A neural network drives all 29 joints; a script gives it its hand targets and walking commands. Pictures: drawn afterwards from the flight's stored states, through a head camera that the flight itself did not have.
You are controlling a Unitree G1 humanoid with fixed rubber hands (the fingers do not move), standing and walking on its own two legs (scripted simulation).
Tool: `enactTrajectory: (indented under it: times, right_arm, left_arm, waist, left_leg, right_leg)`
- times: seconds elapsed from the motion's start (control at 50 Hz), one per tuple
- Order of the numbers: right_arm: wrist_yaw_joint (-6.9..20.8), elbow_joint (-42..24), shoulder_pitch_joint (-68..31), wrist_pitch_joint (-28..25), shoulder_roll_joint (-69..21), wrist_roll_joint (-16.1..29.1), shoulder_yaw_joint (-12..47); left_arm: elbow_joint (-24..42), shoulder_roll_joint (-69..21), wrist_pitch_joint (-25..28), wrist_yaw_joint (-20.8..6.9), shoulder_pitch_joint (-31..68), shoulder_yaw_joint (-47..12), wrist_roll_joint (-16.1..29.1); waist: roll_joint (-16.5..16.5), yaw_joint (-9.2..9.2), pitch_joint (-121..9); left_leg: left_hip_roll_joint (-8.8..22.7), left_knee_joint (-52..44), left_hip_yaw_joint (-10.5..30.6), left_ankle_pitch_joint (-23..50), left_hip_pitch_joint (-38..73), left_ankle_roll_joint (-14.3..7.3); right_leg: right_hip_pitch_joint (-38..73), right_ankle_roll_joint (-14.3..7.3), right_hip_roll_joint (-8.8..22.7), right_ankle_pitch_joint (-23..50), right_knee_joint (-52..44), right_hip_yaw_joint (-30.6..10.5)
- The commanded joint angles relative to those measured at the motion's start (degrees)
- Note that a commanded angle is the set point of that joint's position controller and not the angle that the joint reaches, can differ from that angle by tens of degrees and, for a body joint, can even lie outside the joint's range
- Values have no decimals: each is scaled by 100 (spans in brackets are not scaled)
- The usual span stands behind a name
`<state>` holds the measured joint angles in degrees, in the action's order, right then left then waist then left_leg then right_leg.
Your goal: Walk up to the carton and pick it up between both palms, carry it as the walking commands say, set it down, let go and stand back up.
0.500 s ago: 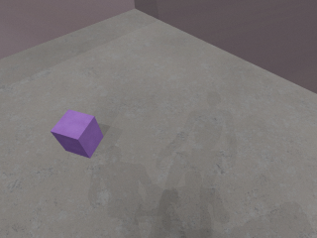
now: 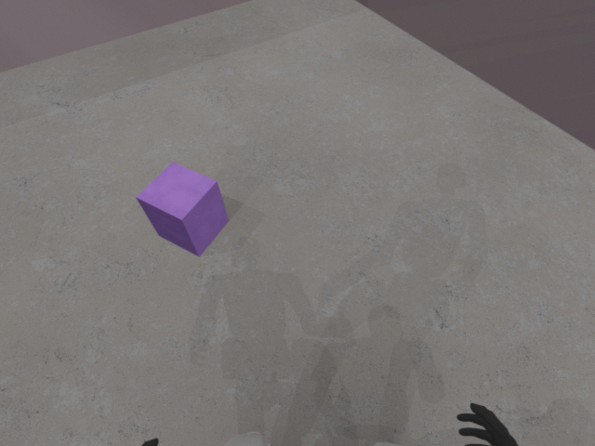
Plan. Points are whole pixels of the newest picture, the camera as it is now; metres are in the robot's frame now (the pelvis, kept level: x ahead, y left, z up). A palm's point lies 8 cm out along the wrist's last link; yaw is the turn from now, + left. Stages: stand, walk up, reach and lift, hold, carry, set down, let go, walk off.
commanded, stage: walk up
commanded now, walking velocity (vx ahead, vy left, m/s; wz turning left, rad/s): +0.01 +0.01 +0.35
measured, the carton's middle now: (186, 210) +0.95 +0.47 -0.64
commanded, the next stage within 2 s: none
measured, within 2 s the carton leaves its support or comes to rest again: neither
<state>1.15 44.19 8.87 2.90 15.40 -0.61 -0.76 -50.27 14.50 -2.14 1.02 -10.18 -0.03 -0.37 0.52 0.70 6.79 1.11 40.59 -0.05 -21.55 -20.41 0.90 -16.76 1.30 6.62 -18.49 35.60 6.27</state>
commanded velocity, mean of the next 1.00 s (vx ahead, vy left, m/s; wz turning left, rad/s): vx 0.01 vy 0.00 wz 0.38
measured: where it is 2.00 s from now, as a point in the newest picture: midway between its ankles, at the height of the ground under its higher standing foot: outside the picture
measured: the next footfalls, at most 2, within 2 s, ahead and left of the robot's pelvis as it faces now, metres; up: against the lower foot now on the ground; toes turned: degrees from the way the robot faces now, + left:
left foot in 0.02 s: +0.05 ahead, +0.13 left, +0.00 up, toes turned +1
right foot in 0.38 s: +0.07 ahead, -0.12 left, +0.00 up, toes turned +4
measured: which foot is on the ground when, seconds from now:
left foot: up 0.00-0.00, down 0.02-0.40, up 0.42-0.88, down 0.90-1.00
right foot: down 0.00-0.02, up 0.04-0.36, down 0.38-0.92, up 0.94-1.00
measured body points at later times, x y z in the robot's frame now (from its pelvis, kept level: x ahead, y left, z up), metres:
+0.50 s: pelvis +0.00 -0.05 +0.01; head +0.05 -0.08 +0.45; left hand +0.04 +0.24 -0.10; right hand +0.15 -0.26 -0.15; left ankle -0.01 +0.13 -0.68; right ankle +0.03 -0.12 -0.73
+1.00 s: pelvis -0.04 -0.02 +0.00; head -0.03 +0.01 +0.45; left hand -0.02 +0.25 -0.14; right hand +0.14 -0.23 -0.11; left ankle -0.08 +0.10 -0.73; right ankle +0.00 -0.12 -0.70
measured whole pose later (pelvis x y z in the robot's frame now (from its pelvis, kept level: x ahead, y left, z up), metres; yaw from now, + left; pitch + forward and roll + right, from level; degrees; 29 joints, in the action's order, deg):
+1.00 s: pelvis -0.04 -0.02 +0.00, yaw +19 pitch -3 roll -1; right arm 0.8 49.1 11.9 2.7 13.4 -2.1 -0.8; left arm -48.5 15.0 -4.5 0.7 -9.4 0.0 -0.3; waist 2.8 0.8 3.8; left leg 1.5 36.5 2.5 -20.8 -13.5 1.0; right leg -19.4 -1.3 4.0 -25.9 48.9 10.1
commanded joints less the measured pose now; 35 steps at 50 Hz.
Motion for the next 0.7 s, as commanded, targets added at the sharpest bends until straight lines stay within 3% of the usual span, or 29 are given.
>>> enactTrajectory:
  times: [0.0, 0.02, 0.04, 0.06, 0.08, 0.1, 0.14, 0.18, 0.2, 0.22, 0.24, 0.26, 0.28, 0.3, 0.32, 0.34, 0.36, 0.38, 0.4, 0.42, 0.44, 0.46, 0.5, 0.52, 0.54, 0.56, 0.62, 0.64, 0.68]
  right_arm:
    - [-51, -60, 763, -118, 1585, -130, -481]
    - [-74, -101, 505, -99, 1456, -106, -429]
    - [-124, -86, 159, -76, 1253, -67, -370]
    - [-154, -92, -63, -112, 1105, -60, -364]
    - [-192, -76, -94, -162, 1028, -68, -362]
    - [-208, -19, -7, -189, 1053, -70, -350]
    - [-207, 77, 386, -215, 1066, -85, -387]
    - [-212, 46, 522, -161, 1088, -92, -442]
    - [-216, 115, 619, -144, 1160, -84, -443]
    - [-224, 133, 586, -119, 1150, -115, -454]
    - [-188, 126, 591, -94, 1186, -129, -463]
    - [-184, 119, 505, -87, 1247, -126, -466]
    - [-177, 77, 364, -77, 1171, -107, -468]
    - [-178, -13, 216, -85, 1107, -91, -458]
    - [-163, -80, -224, -119, 889, -114, -329]
    - [-161, -278, -282, -159, 491, -70, -187]
    - [-169, -369, -292, -137, 223, -114, -100]
    - [-154, -451, -305, -88, 397, -90, -208]
    - [-92, -339, -147, -41, 479, -103, -263]
    - [-50, -312, -109, -18, 521, -93, -269]
    - [-13, -251, -78, 2, 521, -96, -264]
    - [15, -172, 175, -9, 453, -111, -286]
    - [23, -147, 148, -35, 441, -144, -278]
    - [11, -287, 19, -37, 431, -152, -233]
    - [17, -268, 34, -40, 423, -117, -241]
    - [10, -312, 9, -3, 314, -133, -217]
    - [1, -386, -40, 32, 222, -112, -192]
    - [-15, -348, -170, -6, 196, -94, -140]
    - [-10, -275, -76, 5, 191, -76, -135]
  left_arm:
    - [1125, 809, -189, 27, 656, 435, 15]
    - [1069, 859, -222, 17, 760, 462, 4]
    - [997, 870, -192, 12, 723, 432, 20]
    - [778, 773, -165, 7, 512, 384, -1]
    - [689, 798, -126, -12, 492, 365, 7]
    - [723, 762, -94, -8, 549, 324, 23]
    - [772, 783, -96, 6, 752, 346, 46]
    - [887, 718, -70, -25, 889, 306, 40]
    - [918, 729, -67, -9, 890, 315, 37]
    - [983, 662, -30, -6, 988, 270, 55]
    - [1016, 659, -47, -30, 946, 302, 67]
    - [959, 610, -34, -21, 755, 308, 72]
    - [889, 592, 4, -5, 570, 301, 81]
    - [747, 571, 38, 10, 213, 319, 97]
    - [524, 679, 59, 25, -257, 385, 60]
    - [463, 1207, 56, 81, -533, 527, -7]
    - [420, 1486, 38, 116, -662, 559, -78]
    - [444, 1461, 7, 100, -471, 575, -32]
    - [500, 1279, -22, 70, -171, 507, -48]
    - [647, 1189, -19, 67, 234, 486, -69]
    - [717, 1145, -16, 63, 298, 474, -58]
    - [847, 941, 59, 57, 214, 441, -2]
    - [818, 908, 118, 56, -200, 440, 58]
    - [767, 917, 132, 30, -476, 439, 13]
    - [732, 930, 137, 27, -445, 459, 28]
    - [795, 942, 131, 30, -574, 462, 33]
    - [915, 962, 104, 19, -344, 511, 41]
    - [861, 934, 119, 17, -335, 489, 19]
    - [903, 934, 67, 3, -227, 506, 17]
  waist:
    - [-2044, -363, -531]
    - [-1619, -251, -179]
    - [-1397, -226, -53]
    - [-1507, -157, -191]
    - [-1335, -145, -326]
    - [-1541, -224, -628]
    - [-1229, -333, -850]
    - [-1171, -479, -1071]
    - [-1125, -456, -1031]
    - [-1118, -473, -990]
    - [-1086, -502, -1110]
    - [-1179, -439, -1182]
    - [-1162, -317, -1164]
    - [-849, -127, -1386]
    - [-587, 270, -1476]
    - [832, 395, -1503]
    - [1610, 362, -1459]
    - [1543, 263, -1399]
    - [1316, 96, -1318]
    - [926, -56, -778]
    - [915, -46, -621]
    - [766, -123, -901]
    - [846, 14, -1392]
    - [860, 89, -1467]
    - [798, 85, -1390]
    - [868, 127, -1367]
    - [1089, 118, -1274]
    - [883, 136, -1065]
    - [942, 62, -1126]
  left_leg:
    - [1810, -2863, 3579, 1094, 193, -999]
    - [1736, -3046, 3472, 320, 2, -941]
    - [1515, -2788, 3012, 713, 10, -971]
    - [1262, -2587, 2626, 1341, 276, -835]
    - [1059, -2424, 2353, 2053, 538, -767]
    - [988, -2213, 2227, 2748, 934, -814]
    - [963, -2060, 2362, 3414, 1366, -884]
    - [999, -1918, 2580, 3502, 1906, -1017]
    - [1082, -1836, 2882, 3705, 1881, -1097]
    - [1139, -1793, 2883, 3972, 1912, -1154]
    - [1002, -1877, 2838, 3752, 1746, -1118]
    - [987, -1813, 2813, 3697, 1514, -1130]
    - [883, -1724, 2657, 3404, 1279, -972]
    - [664, -1496, 2452, 3153, 790, -867]
    - [309, -1192, 1878, 2269, -214, -654]
    - [-442, -180, 982, 940, -1206, -286]
    - [-438, 772, 375, -999, -1784, 43]
    - [-41, 1370, 396, -997, -1713, 80]
    - [19, 1695, 473, -674, -1572, 85]
    - [58, 1811, 407, -359, -1513, 133]
    - [29, 1895, 250, -207, -1599, 191]
    - [55, 1998, 246, 16, -1483, 170]
    - [-46, 2093, 70, 38, -1710, 200]
    - [31, 2099, 3, -41, -1555, 243]
    - [65, 1975, -17, 80, -1575, 241]
    - [93, 1902, -2, 169, -1650, 235]
    - [99, 1502, -55, 301, -1368, 291]
    - [158, 1206, -44, 365, -1177, 280]
    - [174, 904, -64, 271, -866, 267]
  right_leg:
    - [-1328, 73, -565, -1810, 2045, -884]
    - [-1400, 105, -471, -1493, 2235, -950]
    - [-1319, 137, -406, -1267, 2260, -789]
    - [-1344, 138, -350, -908, 2279, -737]
    - [-1204, 131, -377, -851, 2218, -728]
    - [-1176, 154, -465, -915, 1991, -624]
    - [-1074, 178, -493, -938, 1824, -657]
    - [-1176, 218, -667, -1157, 1336, -685]
    - [-1170, 214, -675, -1321, 1174, -806]
    - [-1196, 167, -705, -1389, 941, -738]
    - [-800, 184, -810, -1396, 778, -584]
    - [-540, 176, -844, -1239, 549, -555]
    - [-214, 142, -825, -783, 16, -500]
    - [630, 16, -772, -271, -645, -445]
    - [1755, -128, -341, 492, -1180, -457]
    - [2535, -488, 936, 961, -1822, -1507]
    - [2411, -752, 2199, 1646, -1832, -2043]
    - [2054, -949, 2271, 1911, -1735, -1768]
    - [1541, -824, 1987, 726, -1934, -1457]
    - [955, -791, 1813, -12, -2153, -1153]
    - [1021, -736, 1659, 250, -2093, -992]
    - [1415, -574, 1420, 1227, -1726, -591]
    - [2163, -430, 1298, 3114, -1233, -394]
    - [1979, -707, 1459, 3382, -1274, -405]
    - [2057, -726, 1433, 3366, -1256, -365]
    - [1941, -576, 1408, 3019, -1301, -351]
    - [1634, -726, 1332, 2114, -1521, -272]
    - [1357, -778, 1286, 2139, -1523, -267]
    - [1155, -772, 1247, 1631, -1560, -243]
